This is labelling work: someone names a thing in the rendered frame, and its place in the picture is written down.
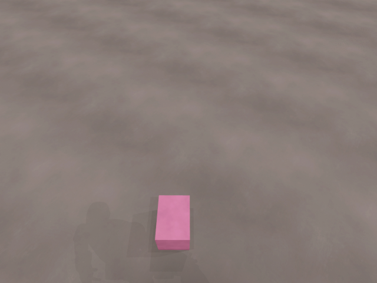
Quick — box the carton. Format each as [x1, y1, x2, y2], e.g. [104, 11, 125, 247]
[155, 195, 190, 250]

